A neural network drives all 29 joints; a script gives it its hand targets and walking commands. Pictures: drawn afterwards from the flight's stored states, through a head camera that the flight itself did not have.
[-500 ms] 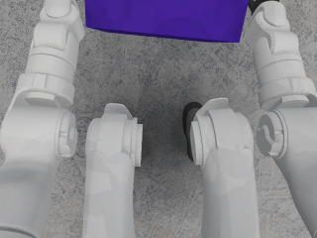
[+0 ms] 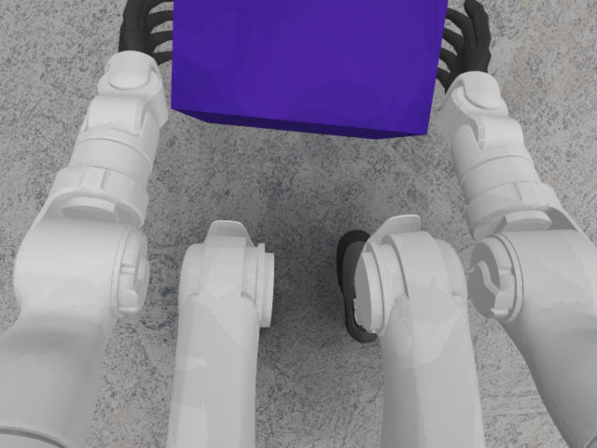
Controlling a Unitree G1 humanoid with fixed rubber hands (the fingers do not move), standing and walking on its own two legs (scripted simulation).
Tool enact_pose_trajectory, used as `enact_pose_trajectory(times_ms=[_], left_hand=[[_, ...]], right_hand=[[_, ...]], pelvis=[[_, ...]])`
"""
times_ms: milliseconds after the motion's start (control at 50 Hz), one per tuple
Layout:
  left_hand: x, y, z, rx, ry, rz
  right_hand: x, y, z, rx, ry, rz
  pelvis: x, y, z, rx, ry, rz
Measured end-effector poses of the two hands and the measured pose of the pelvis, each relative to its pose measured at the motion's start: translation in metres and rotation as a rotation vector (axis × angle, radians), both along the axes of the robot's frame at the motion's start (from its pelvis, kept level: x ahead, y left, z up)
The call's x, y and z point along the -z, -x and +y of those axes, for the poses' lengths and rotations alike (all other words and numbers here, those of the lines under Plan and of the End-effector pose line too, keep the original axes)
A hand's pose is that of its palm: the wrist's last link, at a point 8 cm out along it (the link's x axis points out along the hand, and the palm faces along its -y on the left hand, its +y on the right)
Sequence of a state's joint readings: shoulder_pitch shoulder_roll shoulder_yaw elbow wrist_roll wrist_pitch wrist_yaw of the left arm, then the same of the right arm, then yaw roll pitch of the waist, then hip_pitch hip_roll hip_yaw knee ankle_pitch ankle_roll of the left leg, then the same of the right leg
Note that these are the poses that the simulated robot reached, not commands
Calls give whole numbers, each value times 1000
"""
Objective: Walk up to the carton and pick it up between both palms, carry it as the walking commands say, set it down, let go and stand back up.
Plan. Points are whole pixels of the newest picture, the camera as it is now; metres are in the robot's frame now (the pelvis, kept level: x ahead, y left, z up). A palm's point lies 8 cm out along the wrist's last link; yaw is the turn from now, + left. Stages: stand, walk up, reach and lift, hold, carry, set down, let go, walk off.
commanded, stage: set down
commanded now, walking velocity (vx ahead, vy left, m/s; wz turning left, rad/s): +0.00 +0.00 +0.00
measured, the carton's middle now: (303, 51) +0.54 -0.01 -0.25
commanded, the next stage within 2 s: none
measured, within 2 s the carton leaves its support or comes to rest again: neither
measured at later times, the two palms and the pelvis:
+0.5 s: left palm (140, 53) +0.52 +0.18 -0.17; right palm (463, 72) +0.49 -0.20 -0.17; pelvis +0.00 +0.00 -0.01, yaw +0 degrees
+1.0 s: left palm (139, 54) +0.52 +0.18 -0.17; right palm (466, 71) +0.49 -0.20 -0.17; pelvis +0.00 +0.00 -0.01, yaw +1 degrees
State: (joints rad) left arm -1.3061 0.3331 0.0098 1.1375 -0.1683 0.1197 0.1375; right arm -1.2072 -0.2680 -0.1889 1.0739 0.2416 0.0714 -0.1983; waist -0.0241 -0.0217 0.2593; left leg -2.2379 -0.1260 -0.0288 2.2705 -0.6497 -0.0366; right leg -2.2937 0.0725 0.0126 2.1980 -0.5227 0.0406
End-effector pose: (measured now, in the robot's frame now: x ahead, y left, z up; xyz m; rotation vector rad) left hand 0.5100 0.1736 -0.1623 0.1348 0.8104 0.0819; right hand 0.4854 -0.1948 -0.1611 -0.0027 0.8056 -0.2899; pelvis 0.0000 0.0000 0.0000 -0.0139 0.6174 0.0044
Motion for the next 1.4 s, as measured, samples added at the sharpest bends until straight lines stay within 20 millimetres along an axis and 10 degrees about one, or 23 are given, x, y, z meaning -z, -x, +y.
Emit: enact_pose_trajectory(times_ms=[1140,1400], left_hand=[[15,-4,5,43,47,-72],[39,2,8,38,50,-39]], right_hand=[[12,-2,-8,-90,-6,-19],[28,24,-42,-24,32,21]], pelvis=[[5,5,0,-19,8,-34],[1,-4,0,-8,18,4]])
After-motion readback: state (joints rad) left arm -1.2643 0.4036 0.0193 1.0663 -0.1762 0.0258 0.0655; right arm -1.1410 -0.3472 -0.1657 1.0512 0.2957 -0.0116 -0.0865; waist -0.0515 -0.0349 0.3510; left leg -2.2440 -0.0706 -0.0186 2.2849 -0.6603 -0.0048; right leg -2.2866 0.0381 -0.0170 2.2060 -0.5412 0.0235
